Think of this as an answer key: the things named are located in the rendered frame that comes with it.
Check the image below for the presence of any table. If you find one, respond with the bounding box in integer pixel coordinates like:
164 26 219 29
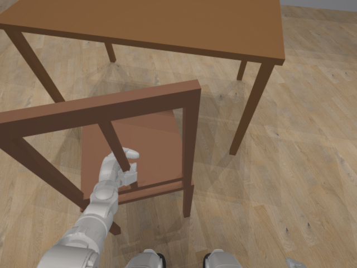
0 0 285 155

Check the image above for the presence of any left robot upper arm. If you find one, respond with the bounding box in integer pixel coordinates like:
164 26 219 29
39 245 100 268

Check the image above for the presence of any robot right thigh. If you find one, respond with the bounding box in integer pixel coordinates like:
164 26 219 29
205 252 242 268

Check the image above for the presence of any left robot shin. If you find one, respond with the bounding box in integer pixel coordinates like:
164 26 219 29
144 249 158 256

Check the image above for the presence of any left robot forearm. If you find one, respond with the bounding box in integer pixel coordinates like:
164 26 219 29
36 180 118 268

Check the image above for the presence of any chair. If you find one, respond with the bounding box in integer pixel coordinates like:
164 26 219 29
0 79 201 235

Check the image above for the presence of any robot left hand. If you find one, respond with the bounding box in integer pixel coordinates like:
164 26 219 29
99 147 139 188

